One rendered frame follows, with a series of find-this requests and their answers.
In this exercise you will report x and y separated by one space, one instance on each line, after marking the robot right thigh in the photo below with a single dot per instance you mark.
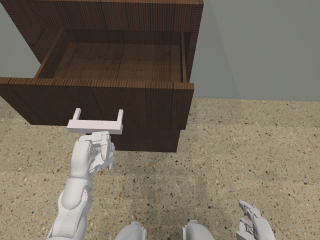
195 231

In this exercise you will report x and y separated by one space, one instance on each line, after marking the left robot shin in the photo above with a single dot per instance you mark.
135 223

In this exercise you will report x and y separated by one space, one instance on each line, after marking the cabinet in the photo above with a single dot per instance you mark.
40 21

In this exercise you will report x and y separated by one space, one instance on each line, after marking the left robot hand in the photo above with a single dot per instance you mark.
87 148

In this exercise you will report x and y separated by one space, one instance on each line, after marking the handle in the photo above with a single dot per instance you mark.
91 126

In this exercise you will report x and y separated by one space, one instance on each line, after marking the right robot hand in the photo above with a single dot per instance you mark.
259 229

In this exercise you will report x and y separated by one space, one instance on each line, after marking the drawer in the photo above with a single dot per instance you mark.
103 71

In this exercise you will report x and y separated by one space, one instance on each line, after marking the left robot forearm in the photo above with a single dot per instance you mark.
73 205

